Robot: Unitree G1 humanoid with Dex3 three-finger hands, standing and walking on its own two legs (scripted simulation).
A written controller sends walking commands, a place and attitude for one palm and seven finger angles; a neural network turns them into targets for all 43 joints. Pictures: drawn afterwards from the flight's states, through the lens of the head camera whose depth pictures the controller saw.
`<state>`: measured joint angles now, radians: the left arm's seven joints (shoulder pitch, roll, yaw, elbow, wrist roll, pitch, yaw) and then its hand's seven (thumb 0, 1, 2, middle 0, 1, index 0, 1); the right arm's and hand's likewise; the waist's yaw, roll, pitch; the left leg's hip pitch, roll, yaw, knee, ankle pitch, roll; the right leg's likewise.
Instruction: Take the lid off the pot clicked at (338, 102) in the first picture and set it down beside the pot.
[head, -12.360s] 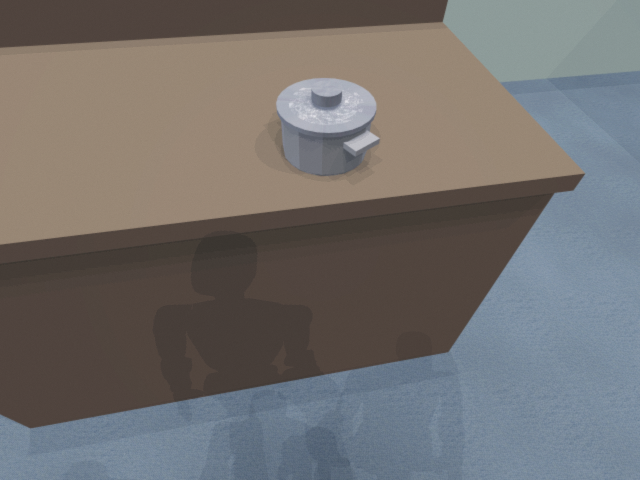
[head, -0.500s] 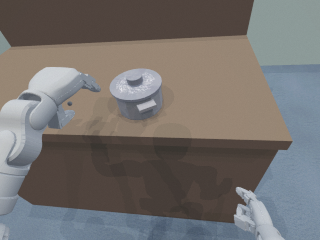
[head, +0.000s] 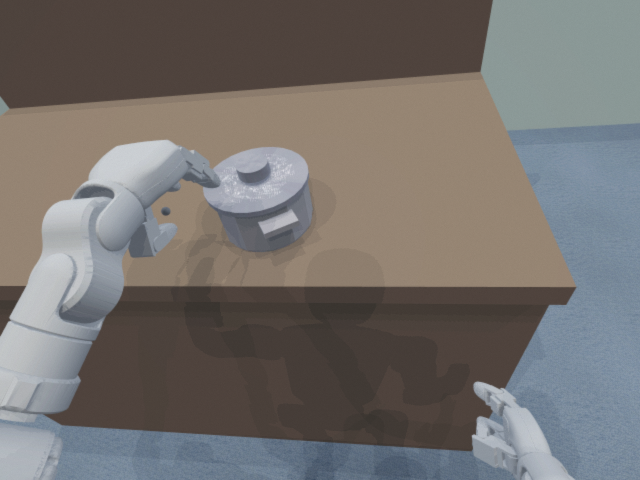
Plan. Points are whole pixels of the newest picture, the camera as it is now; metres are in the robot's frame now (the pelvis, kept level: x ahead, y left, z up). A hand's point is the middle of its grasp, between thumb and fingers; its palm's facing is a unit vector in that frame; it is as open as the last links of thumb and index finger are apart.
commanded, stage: move the open hand above the knob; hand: left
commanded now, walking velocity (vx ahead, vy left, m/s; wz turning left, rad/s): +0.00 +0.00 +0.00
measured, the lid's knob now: (252, 168) +0.50 +0.15 +0.15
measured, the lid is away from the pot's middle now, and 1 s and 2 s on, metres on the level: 0.00 0.00 0.00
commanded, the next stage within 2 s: none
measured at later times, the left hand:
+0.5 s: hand (187, 139) +0.42 +0.19 +0.25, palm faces -0.03 -0.05 -1.00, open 9.8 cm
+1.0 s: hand (246, 154) +0.45 +0.13 +0.21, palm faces -0.22 +0.00 -0.97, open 9.9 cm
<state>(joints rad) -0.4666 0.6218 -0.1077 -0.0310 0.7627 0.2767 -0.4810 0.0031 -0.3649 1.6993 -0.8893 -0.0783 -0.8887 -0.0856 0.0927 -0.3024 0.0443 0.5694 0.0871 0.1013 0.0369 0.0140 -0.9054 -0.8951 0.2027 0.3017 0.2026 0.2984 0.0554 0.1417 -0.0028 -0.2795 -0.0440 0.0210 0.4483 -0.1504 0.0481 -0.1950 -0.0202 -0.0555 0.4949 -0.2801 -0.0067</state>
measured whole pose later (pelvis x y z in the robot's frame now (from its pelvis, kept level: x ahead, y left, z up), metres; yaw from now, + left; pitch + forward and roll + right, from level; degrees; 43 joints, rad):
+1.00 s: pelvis +0.02 +0.00 +0.00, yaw +0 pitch +1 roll +0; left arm -0.93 0.51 -0.31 0.46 0.84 0.30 -0.52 0.00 -0.36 1.70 -0.89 -0.08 -0.89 -0.09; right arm 0.17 -0.30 0.03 0.63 0.08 0.08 0.01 0.01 -0.91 -0.89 0.20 0.30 0.20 0.30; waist -0.03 0.10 0.00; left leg -0.28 -0.05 0.03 0.44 -0.17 0.05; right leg -0.20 -0.02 -0.05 0.48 -0.30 -0.01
